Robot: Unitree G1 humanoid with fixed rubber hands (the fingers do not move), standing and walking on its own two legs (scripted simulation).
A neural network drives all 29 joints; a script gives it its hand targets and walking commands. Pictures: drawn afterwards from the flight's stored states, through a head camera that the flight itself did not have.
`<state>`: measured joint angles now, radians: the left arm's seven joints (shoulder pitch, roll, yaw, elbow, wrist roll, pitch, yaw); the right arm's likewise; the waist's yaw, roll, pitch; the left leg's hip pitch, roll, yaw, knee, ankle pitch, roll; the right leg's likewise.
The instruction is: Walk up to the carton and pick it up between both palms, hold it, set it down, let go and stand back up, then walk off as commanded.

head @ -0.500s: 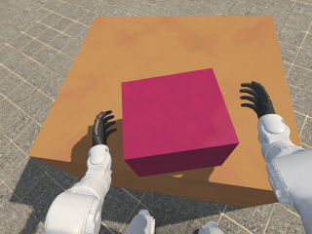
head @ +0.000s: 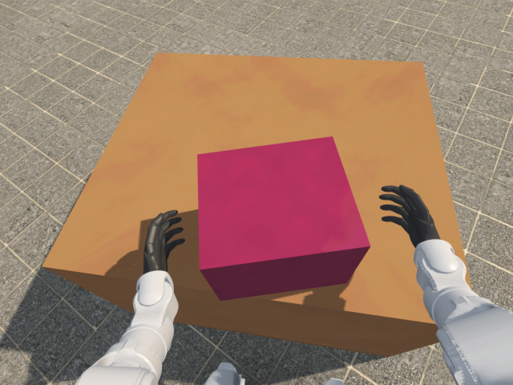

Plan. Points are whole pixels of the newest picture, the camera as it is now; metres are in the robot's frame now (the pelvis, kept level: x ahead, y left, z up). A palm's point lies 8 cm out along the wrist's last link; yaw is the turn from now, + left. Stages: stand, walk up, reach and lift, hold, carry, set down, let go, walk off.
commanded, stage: set down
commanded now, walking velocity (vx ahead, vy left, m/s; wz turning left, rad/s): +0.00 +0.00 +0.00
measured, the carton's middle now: (274, 221) +0.42 +0.05 -0.07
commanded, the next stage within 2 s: none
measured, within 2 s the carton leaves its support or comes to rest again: neither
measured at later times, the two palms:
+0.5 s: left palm (154, 283) +0.27 +0.22 -0.02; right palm (459, 277) +0.32 -0.24 -0.02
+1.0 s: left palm (147, 322) +0.21 +0.21 -0.01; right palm (490, 344) +0.23 -0.25 -0.01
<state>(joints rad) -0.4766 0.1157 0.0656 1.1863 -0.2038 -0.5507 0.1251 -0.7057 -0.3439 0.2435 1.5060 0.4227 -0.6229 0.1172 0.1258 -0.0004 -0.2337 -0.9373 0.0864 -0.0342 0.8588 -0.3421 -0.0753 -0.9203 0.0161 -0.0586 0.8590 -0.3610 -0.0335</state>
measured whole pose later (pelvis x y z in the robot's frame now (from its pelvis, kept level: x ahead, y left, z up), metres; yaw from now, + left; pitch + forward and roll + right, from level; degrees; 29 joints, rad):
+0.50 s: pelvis +0.02 +0.01 +0.03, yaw +0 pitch +15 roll -1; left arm -0.17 0.07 0.03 0.88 -0.14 -0.50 0.16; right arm -0.40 -0.39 0.23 1.37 0.49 -0.70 0.20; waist 0.09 0.01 -0.12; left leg -0.65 0.08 -0.02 0.70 -0.31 -0.06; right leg -0.62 0.02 -0.05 0.68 -0.32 -0.02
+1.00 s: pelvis +0.03 +0.01 +0.04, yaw +1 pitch +6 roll -1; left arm 0.15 0.07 0.00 0.66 -0.09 -0.47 0.17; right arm -0.02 -0.39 0.20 1.11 0.45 -0.71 0.24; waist 0.04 -0.01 -0.04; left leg -0.38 0.08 -0.02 0.57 -0.29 -0.06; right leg -0.36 0.01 -0.05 0.55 -0.30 -0.02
